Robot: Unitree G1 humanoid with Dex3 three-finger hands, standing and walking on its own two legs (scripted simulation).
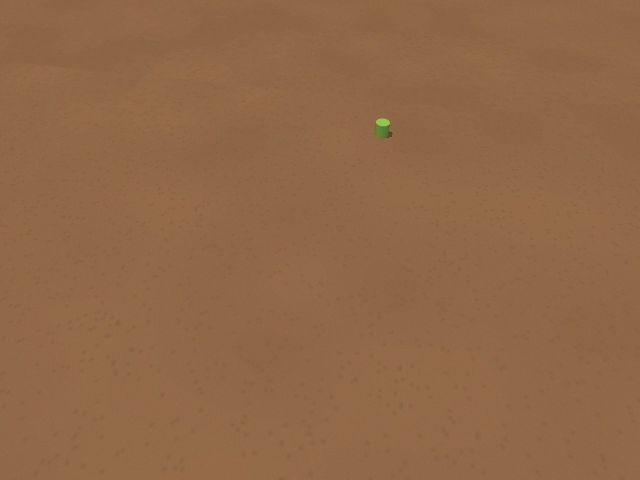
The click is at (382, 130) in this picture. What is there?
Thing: low tin
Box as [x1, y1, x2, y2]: [374, 118, 389, 137]
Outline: 381,118 376,120 374,134 378,137 385,137 388,132 389,121
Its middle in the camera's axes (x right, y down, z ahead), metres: +0.34 -0.60 +2.13
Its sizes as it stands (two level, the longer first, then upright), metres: 0.078 0.078 0.077
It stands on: the floor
